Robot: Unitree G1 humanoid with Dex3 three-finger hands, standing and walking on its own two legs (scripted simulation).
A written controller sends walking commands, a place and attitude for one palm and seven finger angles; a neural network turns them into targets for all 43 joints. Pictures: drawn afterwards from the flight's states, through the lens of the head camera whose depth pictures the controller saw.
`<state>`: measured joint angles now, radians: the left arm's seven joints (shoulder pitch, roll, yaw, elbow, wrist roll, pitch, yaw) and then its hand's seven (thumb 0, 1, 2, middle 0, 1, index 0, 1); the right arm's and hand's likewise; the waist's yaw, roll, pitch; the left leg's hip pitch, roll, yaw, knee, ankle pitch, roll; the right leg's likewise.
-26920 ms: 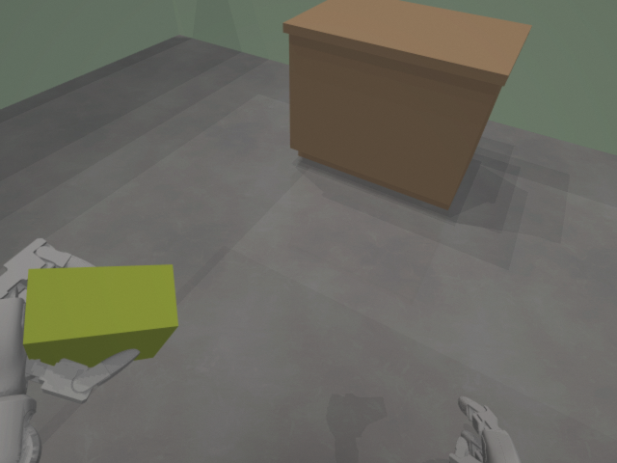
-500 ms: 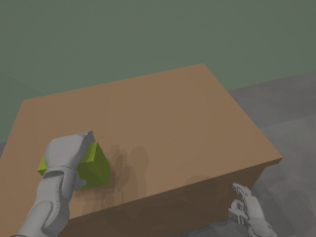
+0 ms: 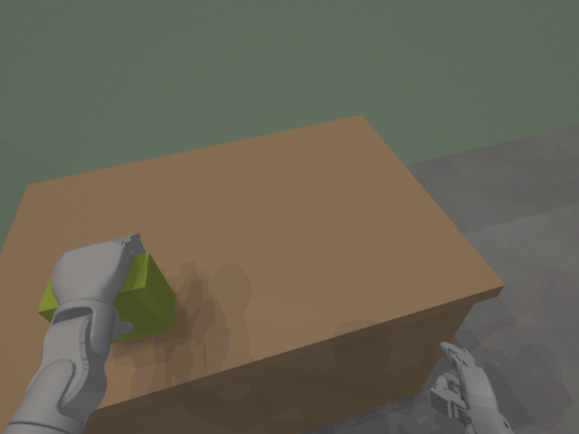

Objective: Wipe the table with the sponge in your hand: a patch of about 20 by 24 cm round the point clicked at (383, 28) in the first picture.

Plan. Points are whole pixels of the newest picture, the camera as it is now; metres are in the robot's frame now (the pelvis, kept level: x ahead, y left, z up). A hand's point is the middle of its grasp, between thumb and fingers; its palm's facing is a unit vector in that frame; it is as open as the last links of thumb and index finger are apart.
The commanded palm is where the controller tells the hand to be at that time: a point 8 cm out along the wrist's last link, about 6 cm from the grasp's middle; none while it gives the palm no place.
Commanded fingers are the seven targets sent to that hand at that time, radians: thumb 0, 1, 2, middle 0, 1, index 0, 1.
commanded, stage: move the sponge above the wiping area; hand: left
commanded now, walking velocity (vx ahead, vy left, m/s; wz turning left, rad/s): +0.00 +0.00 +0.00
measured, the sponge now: (120, 309) +0.24 +0.30 +0.03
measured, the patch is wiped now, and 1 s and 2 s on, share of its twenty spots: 0.00 0.00 0.00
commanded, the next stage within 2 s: none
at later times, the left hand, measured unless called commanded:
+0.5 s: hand (102, 280) +0.25 +0.31 +0.09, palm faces +0.12 -0.06 -0.99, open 10.2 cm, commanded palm +0.21 +0.29 +0.14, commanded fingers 0.00 0.10 1.30 -1.20 -1.60 -1.20 -1.60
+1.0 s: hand (98, 282) +0.25 +0.31 +0.10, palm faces +0.12 -0.09 -0.99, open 10.2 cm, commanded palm +0.20 +0.29 +0.14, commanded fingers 0.00 0.10 1.30 -1.20 -1.60 -1.20 -1.60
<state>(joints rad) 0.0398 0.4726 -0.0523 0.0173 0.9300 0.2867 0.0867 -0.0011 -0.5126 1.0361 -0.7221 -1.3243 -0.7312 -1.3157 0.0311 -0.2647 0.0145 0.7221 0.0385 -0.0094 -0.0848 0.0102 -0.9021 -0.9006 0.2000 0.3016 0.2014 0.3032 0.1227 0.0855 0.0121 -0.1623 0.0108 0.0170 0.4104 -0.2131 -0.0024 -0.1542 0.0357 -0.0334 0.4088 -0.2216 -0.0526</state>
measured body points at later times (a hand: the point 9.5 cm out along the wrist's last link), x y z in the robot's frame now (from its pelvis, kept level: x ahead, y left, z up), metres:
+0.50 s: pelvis +0.00 +0.01 +0.00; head -0.01 -0.03 +0.45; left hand +0.24 +0.31 +0.15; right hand +0.25 -0.18 -0.09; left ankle +0.01 +0.12 -0.74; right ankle +0.00 -0.09 -0.74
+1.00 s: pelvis +0.00 +0.01 +0.00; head -0.01 -0.04 +0.45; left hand +0.24 +0.31 +0.15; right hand +0.25 -0.19 -0.09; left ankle +0.01 +0.12 -0.74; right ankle +0.00 -0.09 -0.74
